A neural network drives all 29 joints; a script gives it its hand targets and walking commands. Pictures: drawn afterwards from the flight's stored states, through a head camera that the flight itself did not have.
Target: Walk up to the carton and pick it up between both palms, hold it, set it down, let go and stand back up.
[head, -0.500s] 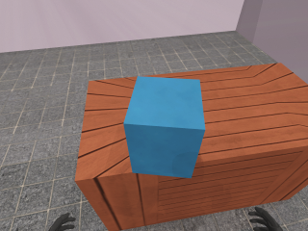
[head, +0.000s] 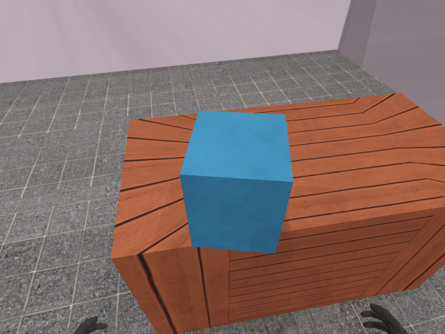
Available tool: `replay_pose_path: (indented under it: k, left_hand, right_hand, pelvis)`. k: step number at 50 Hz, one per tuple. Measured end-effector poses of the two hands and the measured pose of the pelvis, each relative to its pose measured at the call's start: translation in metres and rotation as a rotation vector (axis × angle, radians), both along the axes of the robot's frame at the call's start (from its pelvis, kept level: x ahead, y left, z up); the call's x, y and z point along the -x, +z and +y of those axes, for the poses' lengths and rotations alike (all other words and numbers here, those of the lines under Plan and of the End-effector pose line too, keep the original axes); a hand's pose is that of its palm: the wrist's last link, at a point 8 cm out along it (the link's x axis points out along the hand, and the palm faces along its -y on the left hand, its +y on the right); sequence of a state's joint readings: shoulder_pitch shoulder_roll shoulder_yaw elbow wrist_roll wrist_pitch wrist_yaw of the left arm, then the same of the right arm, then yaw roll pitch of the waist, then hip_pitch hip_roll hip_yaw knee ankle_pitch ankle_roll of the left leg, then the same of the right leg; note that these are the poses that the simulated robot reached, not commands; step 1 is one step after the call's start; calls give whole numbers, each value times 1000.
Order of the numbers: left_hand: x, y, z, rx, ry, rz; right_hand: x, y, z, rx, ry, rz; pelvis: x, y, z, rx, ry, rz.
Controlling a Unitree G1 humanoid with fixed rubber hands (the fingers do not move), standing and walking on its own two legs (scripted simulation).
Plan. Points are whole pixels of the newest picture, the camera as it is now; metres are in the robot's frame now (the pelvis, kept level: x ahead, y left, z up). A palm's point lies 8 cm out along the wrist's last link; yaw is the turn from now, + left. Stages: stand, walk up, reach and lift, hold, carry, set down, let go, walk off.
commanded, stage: stand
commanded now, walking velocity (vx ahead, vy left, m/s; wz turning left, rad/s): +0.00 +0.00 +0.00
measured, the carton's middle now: (237, 182) +0.44 -0.02 +0.01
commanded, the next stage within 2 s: none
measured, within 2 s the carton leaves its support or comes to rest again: neither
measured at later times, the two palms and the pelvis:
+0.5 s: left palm out of the picture +0.09 +0.29 -0.09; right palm out of the picture +0.09 -0.29 -0.09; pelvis -0.01 +0.00 +0.00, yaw +0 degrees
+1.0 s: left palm out of the picture +0.08 +0.29 -0.09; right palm out of the picture +0.08 -0.30 -0.10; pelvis -0.01 -0.01 +0.00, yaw +0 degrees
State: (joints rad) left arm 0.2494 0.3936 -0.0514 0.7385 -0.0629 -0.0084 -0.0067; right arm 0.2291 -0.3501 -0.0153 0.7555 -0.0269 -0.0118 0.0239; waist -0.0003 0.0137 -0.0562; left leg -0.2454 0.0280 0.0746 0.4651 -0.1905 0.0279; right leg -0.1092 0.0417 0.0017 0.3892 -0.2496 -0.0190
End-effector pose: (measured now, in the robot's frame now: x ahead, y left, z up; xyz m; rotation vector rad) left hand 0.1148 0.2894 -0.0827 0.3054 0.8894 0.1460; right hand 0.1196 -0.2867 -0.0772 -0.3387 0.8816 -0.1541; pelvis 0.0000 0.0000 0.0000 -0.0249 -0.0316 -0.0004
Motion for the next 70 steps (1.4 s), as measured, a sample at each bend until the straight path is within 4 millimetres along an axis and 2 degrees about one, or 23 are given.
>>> replay_pose_path:
  k: [20,70]
  left_hand:
    - [25,-8,1,-2,16,70]
    - [41,-12,-1,-15,28,129]
  right_hand:
    - [22,-9,-3,-6,-15,52]
    - [43,-19,-11,-20,-47,113]
  pelvis:
    - [10,1,-2,-2,0,-14]
    - [15,1,-5,-9,1,-21]
